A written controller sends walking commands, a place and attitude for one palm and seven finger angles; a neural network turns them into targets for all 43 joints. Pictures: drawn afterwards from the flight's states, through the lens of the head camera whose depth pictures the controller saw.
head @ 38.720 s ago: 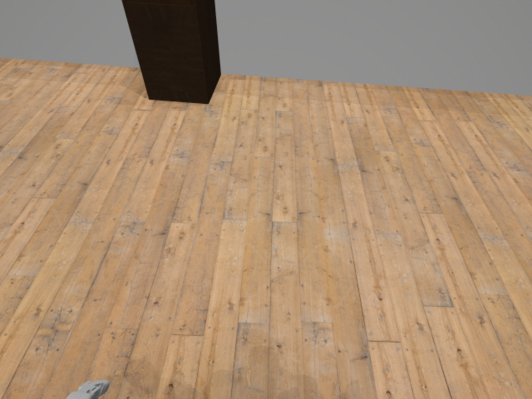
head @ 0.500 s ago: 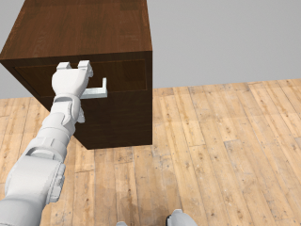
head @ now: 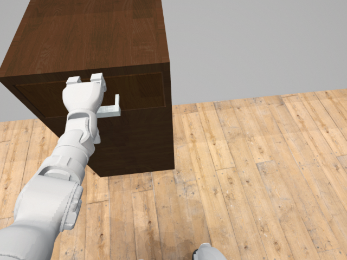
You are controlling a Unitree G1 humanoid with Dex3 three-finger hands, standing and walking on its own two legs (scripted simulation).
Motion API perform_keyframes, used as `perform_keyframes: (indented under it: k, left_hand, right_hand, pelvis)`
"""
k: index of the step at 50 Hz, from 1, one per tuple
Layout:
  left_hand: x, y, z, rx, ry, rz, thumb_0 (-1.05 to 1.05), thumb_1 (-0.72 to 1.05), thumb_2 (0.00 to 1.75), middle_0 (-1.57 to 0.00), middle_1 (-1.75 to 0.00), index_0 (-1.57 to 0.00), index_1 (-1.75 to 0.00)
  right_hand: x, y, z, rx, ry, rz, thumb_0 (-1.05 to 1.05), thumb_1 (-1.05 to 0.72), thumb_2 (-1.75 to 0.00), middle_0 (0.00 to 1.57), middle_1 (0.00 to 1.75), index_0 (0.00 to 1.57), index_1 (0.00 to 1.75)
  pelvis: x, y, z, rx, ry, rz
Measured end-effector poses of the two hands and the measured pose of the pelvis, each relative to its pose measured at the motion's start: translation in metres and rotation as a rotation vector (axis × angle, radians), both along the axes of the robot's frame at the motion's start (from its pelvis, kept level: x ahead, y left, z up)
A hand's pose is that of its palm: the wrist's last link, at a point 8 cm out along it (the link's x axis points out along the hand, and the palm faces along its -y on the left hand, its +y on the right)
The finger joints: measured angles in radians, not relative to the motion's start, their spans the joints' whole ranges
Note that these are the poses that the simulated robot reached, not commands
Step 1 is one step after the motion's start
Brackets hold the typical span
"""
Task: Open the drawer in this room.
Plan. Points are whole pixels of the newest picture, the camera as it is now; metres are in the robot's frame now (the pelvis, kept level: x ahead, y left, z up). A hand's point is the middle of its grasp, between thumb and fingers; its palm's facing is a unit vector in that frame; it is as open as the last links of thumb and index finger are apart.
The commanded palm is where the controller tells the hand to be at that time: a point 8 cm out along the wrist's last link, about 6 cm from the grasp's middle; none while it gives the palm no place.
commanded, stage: move the hooked fingers above the handle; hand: left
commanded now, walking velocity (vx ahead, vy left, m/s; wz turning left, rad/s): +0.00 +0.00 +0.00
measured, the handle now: (97, 106) +0.54 +0.18 -0.03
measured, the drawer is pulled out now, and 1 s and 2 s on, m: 0.00 0.00 0.00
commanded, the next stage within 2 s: lower the fingers behind the handle in 0.84 s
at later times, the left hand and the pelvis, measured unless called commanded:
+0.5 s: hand (94, 104) +0.50 +0.16 +0.03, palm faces +0.01 +0.02 -1.00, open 13.8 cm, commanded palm +0.47 +0.18 +0.07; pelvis -0.01 +0.00 +0.00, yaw +0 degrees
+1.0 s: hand (94, 103) +0.50 +0.16 +0.03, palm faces +0.03 +0.00 -1.00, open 13.7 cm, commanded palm +0.48 +0.18 +0.07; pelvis -0.01 +0.00 -0.01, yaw +2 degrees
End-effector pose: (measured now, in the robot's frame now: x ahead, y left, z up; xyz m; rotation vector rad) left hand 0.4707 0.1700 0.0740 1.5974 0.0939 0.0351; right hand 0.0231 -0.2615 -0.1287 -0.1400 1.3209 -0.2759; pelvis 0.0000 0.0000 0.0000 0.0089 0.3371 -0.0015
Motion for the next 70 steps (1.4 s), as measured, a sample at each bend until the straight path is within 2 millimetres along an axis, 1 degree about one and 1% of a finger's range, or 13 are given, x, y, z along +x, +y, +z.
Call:
perform_keyframes:
  k: [4,6,12,16,22,29,34,41,46,52,57,61,70]
  left_hand:
    - [-0.011,0.028,-0.008,-0.008,0.076,0.055,0.00,-0.49,0.30,-0.33,-1.22,-0.32,-1.20]
    - [-0.015,0.031,-0.006,-0.011,0.094,0.020,0.00,-0.49,0.30,-0.33,-1.22,-0.32,-1.20]
    - [-0.015,0.001,0.014,-0.060,0.012,-0.186,0.00,-0.49,0.30,-0.32,-1.21,-0.32,-1.20]
    - [-0.005,-0.017,0.019,-0.090,-0.072,-0.188,0.00,-0.49,0.30,-0.32,-1.20,-0.32,-1.20]
    - [0.007,-0.011,0.011,-0.016,-0.091,-0.059,0.00,-0.49,0.30,-0.32,-1.20,-0.32,-1.21]
    - [-0.002,0.005,0.003,-0.015,0.063,0.028,0.00,-0.49,0.30,-0.32,-1.20,-0.31,-1.22]
    - [-0.009,0.016,-0.001,-0.036,0.095,-0.046,0.00,-0.49,0.30,-0.32,-1.20,-0.31,-1.21]
    - [-0.007,0.001,0.003,-0.057,-0.023,-0.172,0.00,-0.49,0.30,-0.32,-1.20,-0.32,-1.20]
    - [0.005,-0.004,0.004,-0.037,-0.082,-0.103,0.00,-0.49,0.30,-0.32,-1.20,-0.32,-1.20]
    - [0.009,-0.008,0.008,-0.017,-0.035,-0.025,0.00,-0.49,0.30,-0.33,-1.22,-0.33,-1.24]
    - [0.008,0.000,-0.001,-0.027,0.077,0.012,0.00,-0.49,0.30,-0.33,-1.21,-0.33,-1.23]
    - [0.003,0.007,-0.013,-0.055,0.115,-0.041,0.00,-0.49,0.30,-0.32,-1.21,-0.32,-1.21]
    - [-0.006,0.021,-0.038,-0.055,0.004,-0.122,0.00,-0.49,0.30,-0.32,-1.20,-0.32,-1.20]
  right_hand:
    - [-0.005,0.001,0.002,-0.006,0.018,-0.003,0.00,-0.90,-0.90,0.21,0.30,0.20,0.30]
    - [-0.008,-0.001,0.005,-0.020,0.029,0.009,0.00,-0.90,-0.90,0.21,0.30,0.20,0.30]
    - [-0.009,-0.010,0.009,-0.061,0.051,0.048,0.00,-0.90,-0.90,0.21,0.30,0.20,0.30]
    - [-0.008,-0.013,0.007,-0.064,0.029,0.044,0.00,-0.90,-0.90,0.21,0.30,0.20,0.30]
    - [-0.012,-0.007,0.001,-0.028,0.011,0.013,0.00,-0.91,-0.90,0.20,0.30,0.20,0.30]
    - [-0.020,0.005,0.000,0.007,0.023,-0.024,0.00,-0.90,-0.90,0.21,0.30,0.20,0.30]
    - [-0.023,0.001,0.007,-0.029,0.023,-0.010,0.00,-0.90,-0.90,0.21,0.30,0.20,0.30]
    - [-0.023,-0.011,0.005,-0.067,0.054,0.037,0.00,-0.90,-0.90,0.21,0.30,0.20,0.30]
    - [-0.021,-0.011,0.001,-0.053,0.052,0.031,0.00,-0.90,-0.90,0.20,0.30,0.20,0.30]
    - [-0.020,-0.001,-0.002,-0.008,0.051,0.006,0.00,-0.91,-0.90,0.20,0.30,0.20,0.30]
    - [-0.020,0.003,0.002,-0.006,0.030,-0.016,0.00,-0.90,-0.90,0.21,0.30,0.20,0.30]
    - [-0.022,0.000,0.004,-0.033,0.029,-0.010,0.00,-0.90,-0.90,0.21,0.30,0.20,0.30]
    - [-0.027,-0.014,-0.006,-0.077,0.088,0.041,0.00,-0.90,-0.90,0.21,0.30,0.20,0.30]
  pelvis:
    - [-0.002,-0.002,0.003,-0.001,-0.008,0.011]
    - [-0.002,-0.002,0.003,-0.005,-0.012,0.026]
    - [0.000,0.000,0.001,-0.016,-0.015,0.061]
    - [-0.002,0.001,-0.003,-0.016,-0.004,0.053]
    - [-0.007,0.002,-0.005,-0.007,0.020,0.019]
    - [-0.006,0.001,0.001,-0.002,-0.007,0.005]
    - [-0.007,-0.001,0.002,-0.006,-0.012,0.021]
    - [-0.007,0.001,-0.006,-0.016,0.017,0.049]
    - [-0.007,0.002,-0.009,-0.017,0.037,0.044]
    - [-0.004,0.003,-0.005,-0.012,0.026,0.027]
    - [-0.003,0.000,-0.001,-0.007,0.010,0.015]
    - [-0.003,-0.001,-0.003,-0.007,0.015,0.016]
    - [-0.005,0.000,-0.020,-0.019,0.079,0.042]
